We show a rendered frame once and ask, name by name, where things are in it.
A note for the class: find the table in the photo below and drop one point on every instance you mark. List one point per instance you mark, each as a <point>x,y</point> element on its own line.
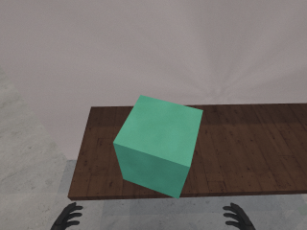
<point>247,149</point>

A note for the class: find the right robot hand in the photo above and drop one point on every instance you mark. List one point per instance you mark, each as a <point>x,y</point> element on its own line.
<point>243,220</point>

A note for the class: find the carton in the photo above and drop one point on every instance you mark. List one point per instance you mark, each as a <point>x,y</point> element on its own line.
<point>156,143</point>

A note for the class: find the left robot hand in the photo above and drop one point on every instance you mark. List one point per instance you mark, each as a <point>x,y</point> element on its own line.
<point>62,222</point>

